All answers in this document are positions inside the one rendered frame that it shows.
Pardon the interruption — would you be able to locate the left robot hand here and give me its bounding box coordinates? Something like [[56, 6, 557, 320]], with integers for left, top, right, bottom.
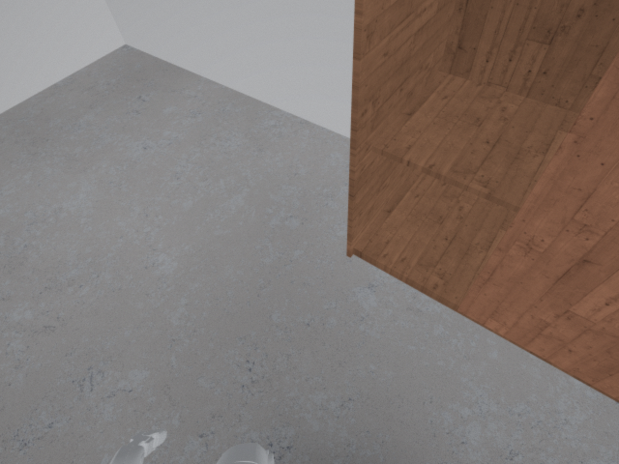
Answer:
[[110, 428, 167, 464]]

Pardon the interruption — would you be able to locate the wardrobe door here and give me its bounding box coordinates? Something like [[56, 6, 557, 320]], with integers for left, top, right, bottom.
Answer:
[[458, 51, 619, 400]]

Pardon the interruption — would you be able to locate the left robot thigh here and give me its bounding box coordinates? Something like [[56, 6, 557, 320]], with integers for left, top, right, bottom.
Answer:
[[217, 443, 275, 464]]

